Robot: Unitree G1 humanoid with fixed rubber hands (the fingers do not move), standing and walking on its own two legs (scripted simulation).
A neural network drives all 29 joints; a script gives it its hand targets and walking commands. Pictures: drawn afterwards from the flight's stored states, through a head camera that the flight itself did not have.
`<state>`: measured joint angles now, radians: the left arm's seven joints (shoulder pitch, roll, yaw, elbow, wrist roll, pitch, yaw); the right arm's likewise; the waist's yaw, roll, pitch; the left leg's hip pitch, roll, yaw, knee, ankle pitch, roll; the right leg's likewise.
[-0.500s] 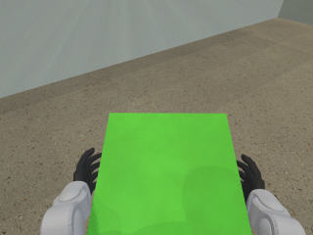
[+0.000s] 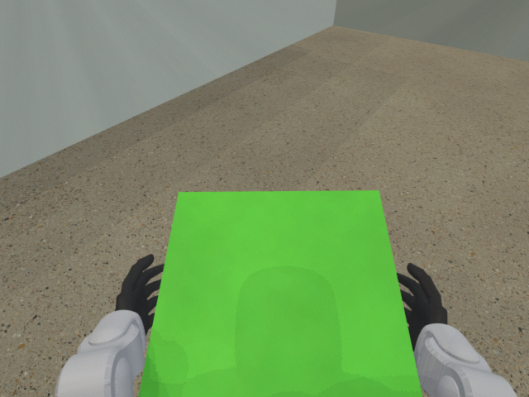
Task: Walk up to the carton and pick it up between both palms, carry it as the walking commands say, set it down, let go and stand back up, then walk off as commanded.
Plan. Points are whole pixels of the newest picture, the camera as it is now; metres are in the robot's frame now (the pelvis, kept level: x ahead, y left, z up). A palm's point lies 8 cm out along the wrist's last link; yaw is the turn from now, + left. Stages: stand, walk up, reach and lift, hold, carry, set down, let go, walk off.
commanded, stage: carry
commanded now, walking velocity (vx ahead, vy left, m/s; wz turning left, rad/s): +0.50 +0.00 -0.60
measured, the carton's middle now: (278, 317) +0.26 -0.01 +0.03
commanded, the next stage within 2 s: none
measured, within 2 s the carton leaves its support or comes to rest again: neither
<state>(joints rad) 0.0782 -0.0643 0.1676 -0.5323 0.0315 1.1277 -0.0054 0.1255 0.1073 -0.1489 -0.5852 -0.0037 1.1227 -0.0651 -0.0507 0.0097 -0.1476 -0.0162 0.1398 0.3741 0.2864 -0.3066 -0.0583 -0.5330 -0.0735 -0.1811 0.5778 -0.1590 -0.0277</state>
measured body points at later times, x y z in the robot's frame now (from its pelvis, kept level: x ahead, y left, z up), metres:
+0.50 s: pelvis +0.36 -0.03 -0.01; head +0.37 -0.05 +0.44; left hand +0.64 +0.08 +0.08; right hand +0.53 -0.27 +0.07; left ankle +0.52 +0.07 -0.72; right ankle +0.17 -0.11 -0.74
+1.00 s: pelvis +0.65 -0.12 -0.01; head +0.63 -0.10 +0.44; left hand +0.94 -0.07 +0.08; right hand +0.75 -0.39 +0.08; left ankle +0.56 +0.05 -0.74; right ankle +0.70 -0.30 -0.72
